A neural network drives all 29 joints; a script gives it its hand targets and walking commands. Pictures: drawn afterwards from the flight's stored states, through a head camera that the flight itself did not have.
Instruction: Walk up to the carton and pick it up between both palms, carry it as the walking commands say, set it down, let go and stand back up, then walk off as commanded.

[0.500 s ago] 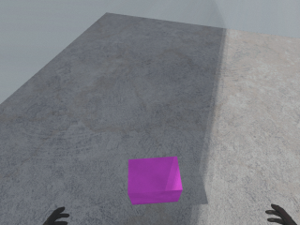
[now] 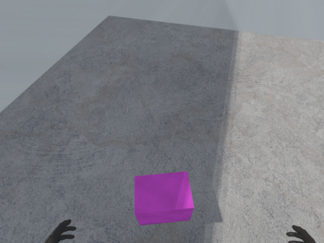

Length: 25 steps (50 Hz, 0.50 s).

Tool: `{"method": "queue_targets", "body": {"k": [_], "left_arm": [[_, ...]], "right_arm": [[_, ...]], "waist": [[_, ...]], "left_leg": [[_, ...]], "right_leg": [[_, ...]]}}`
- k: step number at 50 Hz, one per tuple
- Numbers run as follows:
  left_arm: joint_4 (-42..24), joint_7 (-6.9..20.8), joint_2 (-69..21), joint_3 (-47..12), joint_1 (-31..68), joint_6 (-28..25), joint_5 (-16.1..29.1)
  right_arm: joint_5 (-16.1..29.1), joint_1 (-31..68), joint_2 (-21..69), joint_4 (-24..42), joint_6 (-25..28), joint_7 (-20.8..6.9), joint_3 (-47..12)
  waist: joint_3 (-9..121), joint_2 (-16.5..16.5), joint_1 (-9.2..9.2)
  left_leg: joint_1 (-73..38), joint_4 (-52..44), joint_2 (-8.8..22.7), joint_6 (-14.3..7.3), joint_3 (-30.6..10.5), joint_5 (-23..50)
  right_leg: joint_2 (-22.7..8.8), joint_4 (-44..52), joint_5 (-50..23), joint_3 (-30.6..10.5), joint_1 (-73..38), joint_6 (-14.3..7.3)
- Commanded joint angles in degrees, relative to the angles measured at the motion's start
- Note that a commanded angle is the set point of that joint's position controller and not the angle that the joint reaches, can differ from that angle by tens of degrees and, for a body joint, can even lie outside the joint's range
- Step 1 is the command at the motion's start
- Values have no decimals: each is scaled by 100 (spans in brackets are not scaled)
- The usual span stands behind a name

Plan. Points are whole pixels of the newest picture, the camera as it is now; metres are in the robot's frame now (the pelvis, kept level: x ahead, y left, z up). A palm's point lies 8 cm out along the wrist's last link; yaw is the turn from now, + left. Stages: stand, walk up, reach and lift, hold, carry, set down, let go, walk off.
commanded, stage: walk up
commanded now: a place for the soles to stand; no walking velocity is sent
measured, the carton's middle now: (163, 199) +0.42 +0.05 -0.65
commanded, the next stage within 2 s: reach and lift in 0.24 s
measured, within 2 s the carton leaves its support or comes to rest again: neither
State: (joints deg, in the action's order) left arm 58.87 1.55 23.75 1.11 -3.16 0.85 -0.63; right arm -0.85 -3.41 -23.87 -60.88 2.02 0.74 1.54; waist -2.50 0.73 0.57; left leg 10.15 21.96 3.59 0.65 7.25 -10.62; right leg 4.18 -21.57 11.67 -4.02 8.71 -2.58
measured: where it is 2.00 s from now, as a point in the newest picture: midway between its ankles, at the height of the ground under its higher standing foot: outside the picture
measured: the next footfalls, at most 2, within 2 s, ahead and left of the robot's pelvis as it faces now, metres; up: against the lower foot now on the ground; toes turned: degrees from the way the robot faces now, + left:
none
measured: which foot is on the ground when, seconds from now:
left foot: down 0.00-1.00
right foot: down 0.00-1.00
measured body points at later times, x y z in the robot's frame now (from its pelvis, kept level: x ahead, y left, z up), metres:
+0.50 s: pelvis +0.00 +0.01 -0.02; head +0.08 +0.01 +0.42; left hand +0.16 +0.33 -0.11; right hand +0.21 -0.28 -0.11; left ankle +0.01 +0.12 -0.75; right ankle +0.00 -0.09 -0.75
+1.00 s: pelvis -0.05 +0.01 -0.08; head +0.12 +0.03 +0.34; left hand +0.27 +0.30 -0.17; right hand +0.30 -0.25 -0.16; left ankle +0.01 +0.13 -0.75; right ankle +0.00 -0.09 -0.75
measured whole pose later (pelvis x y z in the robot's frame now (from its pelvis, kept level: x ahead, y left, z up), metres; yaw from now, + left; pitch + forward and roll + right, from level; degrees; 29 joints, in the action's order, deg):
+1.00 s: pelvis -0.05 +0.01 -0.08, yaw +5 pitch +18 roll +0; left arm 38.0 0.8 17.6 10.5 24.7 16.0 1.7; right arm 2.1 25.5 -22.1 -41.5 -13.9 -5.5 11.2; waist -4.5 0.4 0.8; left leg 55.0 56.5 -0.4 -1.0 1.9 -19.4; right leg 0.2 -58.9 23.8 0.5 53.0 -0.7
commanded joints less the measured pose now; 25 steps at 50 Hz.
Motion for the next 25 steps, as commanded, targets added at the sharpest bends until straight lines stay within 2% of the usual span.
{"method": "queue_targets", "body": {"k": [1, 12, 13, 14, 15, 16, 17, 18, 19, 22, 25], "left_arm": [[-260, -22, 992, 173, 198, -48, 0], [-308, -26, 997, 174, 195, -48, -4], [-2314, 265, 586, 1078, 1211, 154, -580], [-2055, 376, 593, 1061, 565, 576, -745], [-2207, 451, 796, 1181, 184, 843, -781], [-2286, 491, 902, 1262, 127, 988, -708], [-2477, 508, 940, 1272, 232, 1116, -542], [-2530, 514, 894, 1238, 205, 1240, -543], [-2611, 510, 787, 1209, 211, 1311, -521], [-2931, 458, 472, 1020, 266, 1356, -304], [-3229, 374, 283, 983, 465, 1281, -190]], "right_arm": [[2, 220, -1075, 267, 48, 24, 188], [2, 244, -1072, 337, 22, 18, 204], [-194, 1318, -551, 2348, -366, -237, 479], [-331, 913, -448, 2539, -697, -265, 458], [-470, 596, -512, 2665, -954, -243, 654], [-401, 521, -582, 3026, -1085, -208, 707], [-242, 381, -568, 3076, -1174, -182, 829], [-175, 180, -506, 3070, -1319, -128, 855], [-209, 29, -450, 3027, -1415, -109, 901], [-359, -74, -433, 2968, -1575, -153, 1127], [-366, 203, -540, 3029, -1537, -256, 1243]], "waist": [[513, -48, -13], [527, -61, 0], [-59, -452, -373], [-352, -125, -323], [-427, 51, -272], [-285, 103, -233], [-52, 165, -117], [0, 367, -16], [46, 410, 81], [463, 157, 264], [1072, -73, 243]], "left_leg": [[-717, -212, 647, -213, -693, 564], [-815, -191, 661, -208, -623, 630], [158, 609, -360, -111, -468, -347], [-167, 728, -350, -136, -341, -302], [-447, 782, -433, -137, -309, -249], [-698, 832, -577, -78, -303, -58], [-931, 1032, -747, 51, -299, 26], [-1060, 1142, -802, 68, -344, 136], [-1062, 1164, -762, 90, -446, 245], [-601, 1163, -485, 76, -723, 598], [-168, 1488, -367, 25, -941, 1241]], "right_leg": [[-899, 391, -980, -705, 439, -162], [-882, 384, -1168, -725, 399, -161], [-622, -242, 616, 633, 958, 345], [-643, -57, 794, 539, 1332, 321], [-612, 14, 867, 453, 1446, 333], [-632, 55, 837, 432, 1607, 346], [-724, 35, 741, 336, 1650, 294], [-784, 13, 501, 274, 1766, 278], [-748, -109, 254, 273, 1800, 286], [-450, -700, -465, 293, 1563, 332], [-301, -1292, -959, 264, 1588, 275]]}}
